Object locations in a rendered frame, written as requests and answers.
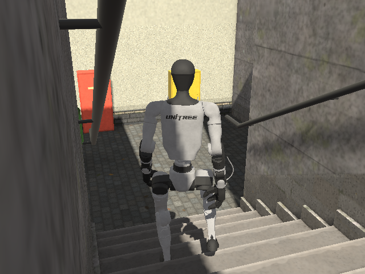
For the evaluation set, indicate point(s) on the left robot foot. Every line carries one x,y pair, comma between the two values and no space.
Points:
162,257

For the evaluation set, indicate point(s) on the right robot thigh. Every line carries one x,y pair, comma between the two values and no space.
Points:
203,180

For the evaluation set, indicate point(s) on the robot left forearm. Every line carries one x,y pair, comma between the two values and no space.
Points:
145,160

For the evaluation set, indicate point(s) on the right robot hand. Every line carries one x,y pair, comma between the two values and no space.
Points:
219,196

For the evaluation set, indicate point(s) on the right robot upper arm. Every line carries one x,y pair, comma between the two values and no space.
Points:
212,111

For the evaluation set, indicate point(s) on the left robot upper arm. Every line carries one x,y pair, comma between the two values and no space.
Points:
152,110

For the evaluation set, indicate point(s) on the left robot hand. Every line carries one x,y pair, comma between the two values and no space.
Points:
147,177

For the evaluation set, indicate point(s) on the robot right forearm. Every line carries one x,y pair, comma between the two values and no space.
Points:
219,169

